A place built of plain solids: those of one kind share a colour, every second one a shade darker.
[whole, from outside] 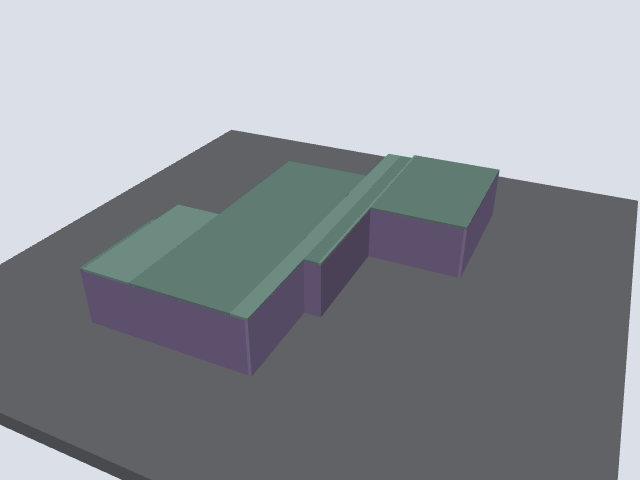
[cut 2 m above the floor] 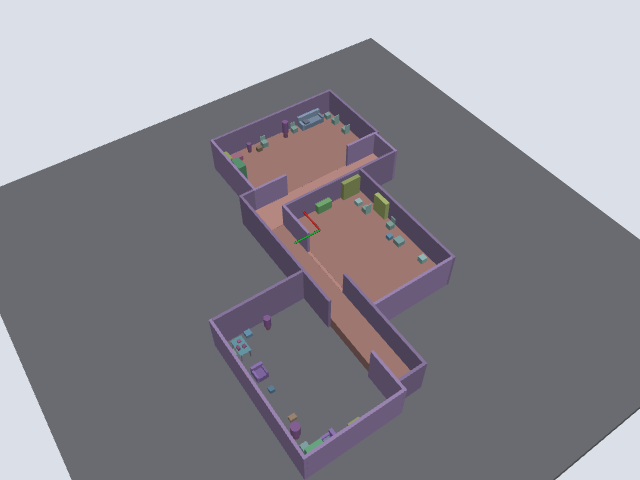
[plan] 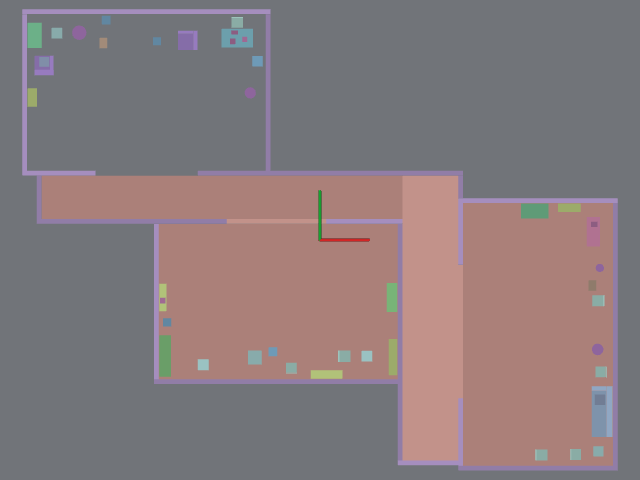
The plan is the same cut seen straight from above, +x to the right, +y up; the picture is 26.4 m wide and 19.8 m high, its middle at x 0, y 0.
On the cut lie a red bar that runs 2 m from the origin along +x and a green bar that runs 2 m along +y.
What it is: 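A storey of a split-level house; a hall and three lower rooms open beside it; the rooms' floors lie 0.95 m, 0.088 m and not at all below the hall's; a bare drop, one riser, a flush line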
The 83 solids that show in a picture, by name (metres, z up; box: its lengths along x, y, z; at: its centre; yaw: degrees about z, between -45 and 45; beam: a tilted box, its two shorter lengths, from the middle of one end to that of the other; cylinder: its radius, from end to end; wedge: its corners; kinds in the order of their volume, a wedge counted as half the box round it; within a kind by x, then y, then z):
{
 "floor_1": {"box": [14.89, 1.79, 1.0], "at": [-4.04, 1.76, 0.45]},
 "floor_2": {"box": [4.1, 0.2, 1.0], "at": [-1.79, 0.76, 0.45]},
 "floor_3": {"box": [9.86, 6.41, 1.0], "at": [-1.72, -2.54, 0.45]},
 "floor_4": {"box": [2.3, 11.75, 1.0], "at": [4.55, -3.22, 0.45]},
 "floor_5": {"box": [0.2, 5.5, 0.91], "at": [5.8, -3.78, 0.41]},
 "floor_6": {"box": [6.19, 10.84, 0.91], "at": [8.99, -3.89, 0.41]},
 "wall_1": {"box": [0.2, 6.46, 3.79], "at": [-12.19, 6.09, 1.85]},
 "wall_2": {"box": [0.2, 1.79, 3.79], "at": [-11.58, 1.76, 1.85]},
 "wall_3": {"box": [3.03, 0.2, 3.79], "at": [-10.77, 2.76, 1.85]},
 "wall_4": {"box": [7.84, 0.2, 3.79], "at": [-7.76, 0.76, 1.85]},
 "wall_5": {"box": [10.24, 0.2, 3.79], "at": [-7.17, 9.42, 1.85]},
 "wall_6": {"box": [0.2, 6.41, 3.79], "at": [-6.75, -2.54, 1.85]},
 "wall_7": {"box": [0.2, 6.46, 3.79], "at": [-2.14, 6.09, 1.85]},
 "wall_8": {"box": [10.26, 0.2, 3.79], "at": [-1.72, -5.84, 1.85]},
 "wall_9": {"box": [10.95, 0.2, 3.79], "at": [0.43, 2.76, 1.85]},
 "wall_10": {"box": [3.15, 0.2, 3.79], "at": [1.83, 0.76, 1.85]},
 "wall_11": {"box": [0.2, 3.15, 3.79], "at": [3.31, -7.52, 1.85]},
 "wall_12": {"box": [0.2, 6.41, 3.79], "at": [3.31, -2.54, 1.85]},
 "wall_13": {"box": [2.7, 0.2, 3.79], "at": [4.55, -9.19, 1.85]},
 "wall_14": {"box": [0.2, 2.56, 3.79], "at": [5.8, -7.81, 1.85]},
 "wall_15": {"box": [0.2, 2.55, 3.79], "at": [5.8, 0.25, 1.85]},
 "wall_16": {"box": [0.2, 0.93, 3.79], "at": [5.8, 2.19, 1.85]},
 "wall_17": {"box": [6.59, 0.2, 3.79], "at": [8.99, -9.41, 1.85]},
 "wall_18": {"box": [6.59, 0.2, 3.79], "at": [8.99, 1.63, 1.85]},
 "wall_19": {"box": [0.2, 10.84, 3.79], "at": [12.19, -3.89, 1.85]},
 "roof_1": {"box": [10.24, 6.66, 0.16], "at": [-7.17, 6.19, 3.82]},
 "roof_2": {"box": [18.19, 0.2, 0.16], "at": [-3.19, 2.76, 3.82]},
 "roof_3": {"box": [17.58, 0.93, 0.16], "at": [-2.89, 2.19, 3.82]},
 "roof_4": {"box": [23.97, 1.06, 0.16], "at": [0.3, 1.2, 3.82]},
 "roof_5": {"box": [19.14, 6.61, 0.16], "at": [2.72, -2.64, 3.82]},
 "roof_6": {"box": [9.08, 3.35, 0.16], "at": [7.75, -7.62, 3.82]},
 "roof_7": {"box": [6.59, 0.22, 0.16], "at": [8.99, -9.4, 3.82]},
 "case_1": {"box": [0.39, 0.76, 2.03], "at": [-11.87, 5.88, 0.96]},
 "case_2": {"box": [0.3, 1.13, 0.93], "at": [-6.48, -2.37, 1.42]},
 "case_3": {"box": [1.31, 0.35, 1.56], "at": [0.27, -5.55, 1.73]},
 "case_4": {"box": [0.35, 1.5, 1.65], "at": [3.01, -4.83, 1.78]},
 "case_5": {"box": [0.95, 0.35, 1.81], "at": [10.29, 1.33, 1.77]},
 "wardrobe_1": {"box": [0.59, 1.05, 2.02], "at": [-11.77, 8.44, 0.96]},
 "wardrobe_2": {"box": [1.13, 0.62, 2.11], "at": [8.86, 1.2, 1.92]},
 "sofa_1": {"box": [0.61, 0.19, 0.58], "at": [11.51, -8.04, 1.15]},
 "sofa_2": {"box": [0.61, 1.72, 0.42], "at": [11.51, -7.08, 1.07]},
 "sofa_3": {"box": [0.61, 0.19, 0.58], "at": [11.51, -6.13, 1.15]},
 "sofa_4": {"box": [0.25, 2.1, 0.91], "at": [11.94, -7.08, 1.32]},
 "sideboard_1": {"box": [0.49, 1.72, 0.76], "at": [-6.39, -4.78, 1.33]},
 "sideboard_2": {"box": [0.44, 1.2, 0.74], "at": [2.97, -2.37, 1.32]},
 "armchair_1": {"box": [0.15, 0.58, 0.68], "at": [-11.71, 7.31, 0.29]},
 "armchair_2": {"box": [0.8, 0.22, 0.98], "at": [-11.38, 6.91, 0.44]},
 "armchair_3": {"box": [0.49, 0.58, 0.47], "at": [-11.38, 7.31, 0.18]},
 "armchair_4": {"box": [0.15, 0.58, 0.68], "at": [-11.06, 7.31, 0.29]},
 "armchair_5": {"box": [0.63, 0.13, 0.64], "at": [-5.55, 7.91, 0.27]},
 "armchair_6": {"box": [0.63, 0.53, 0.47], "at": [-5.55, 8.24, 0.18]},
 "armchair_7": {"box": [0.63, 0.13, 0.64], "at": [-5.55, 8.57, 0.27]},
 "armchair_8": {"box": [0.19, 0.79, 0.83], "at": [-5.14, 8.24, 0.36]},
 "chair_1": {"box": [0.48, 0.41, 0.5], "at": [-3.41, 8.96, 0.2]},
 "chair_2": {"box": [0.44, 0.41, 0.41], "at": [-1.18, -5.26, 1.16]},
 "chair_3": {"box": [0.06, 0.47, 0.89], "at": [0.78, -4.79, 1.4]},
 "chair_4": {"box": [0.45, 0.47, 0.43], "at": [1.03, -4.79, 1.16]},
 "chair_5": {"box": [0.05, 0.46, 0.87], "at": [8.9, -8.87, 1.3]},
 "chair_6": {"box": [0.46, 0.46, 0.4], "at": [9.16, -8.87, 1.06]},
 "chair_7": {"box": [0.046, 0.45, 0.9], "at": [10.34, -8.85, 1.31]},
 "chair_8": {"box": [0.41, 0.45, 0.41], "at": [10.57, -8.85, 1.07]},
 "chair_9": {"box": [0.45, 0.46, 0.44], "at": [11.46, -2.5, 1.08]},
 "chair_10": {"box": [0.43, 0.46, 0.42], "at": [11.57, -5.44, 1.07]},
 "bush_1": {"cylinder": 0.3, "from": [-9.93, 8.55, 0.48], "to": [-9.93, 8.55, 1.34]},
 "bush_2": {"cylinder": 0.23, "from": [-2.88, 6.07, 0.4], "to": [-2.88, 6.07, 1.22]},
 "bush_3": {"cylinder": 0.24, "from": [11.45, -4.51, 1.34], "to": [11.45, -4.51, 2.39]},
 "bush_4": {"cylinder": 0.17, "from": [11.54, -1.16, 1.16], "to": [11.54, -1.16, 1.71]},
 "pouf_1": {"box": [0.44, 0.45, 0.48], "at": [-10.86, 8.54, 0.19]},
 "pouf_2": {"box": [0.45, 0.45, 0.43], "at": [-4.82, -5.15, 1.16]},
 "pouf_3": {"box": [0.58, 0.58, 0.39], "at": [-2.69, -4.84, 1.15]},
 "pouf_4": {"box": [0.45, 0.45, 0.37], "at": [1.93, -4.79, 1.13]},
 "pouf_5": {"box": [0.42, 0.42, 0.38], "at": [11.48, -8.72, 1.05]},
 "lowtable_1": {"box": [0.55, 1.21, 0.43], "at": [11.28, 0.34, 1.07]},
 "basket_1": {"box": [0.36, 0.36, 0.34], "at": [-8.82, 9.07, 0.12]},
 "basket_2": {"box": [0.33, 0.33, 0.36], "at": [-6.73, 8.2, 0.13]},
 "basket_3": {"box": [0.34, 0.34, 0.37], "at": [-6.31, -3.4, 1.13]},
 "basket_4": {"box": [0.43, 0.43, 0.35], "at": [-2.58, 7.37, 0.13]},
 "basket_5": {"box": [0.37, 0.37, 0.31], "at": [-1.95, -4.61, 1.11]},
 "toybox_1": {"box": [0.32, 0.44, 0.33], "at": [-8.94, 8.13, 0.12]},
 "toybox_2": {"box": [0.33, 0.44, 0.36], "at": [11.24, -1.88, 1.04]},
 "cushion_1": {"box": [0.41, 0.41, 0.14], "at": [-11.38, 7.35, 0.49]},
 "cushion_2": {"box": [0.44, 0.44, 0.15], "at": [11.55, -6.59, 1.36]},
 "table_1": {"box": [1.3, 0.77, 0.04], "at": [-3.41, 8.33, 0.75]}
}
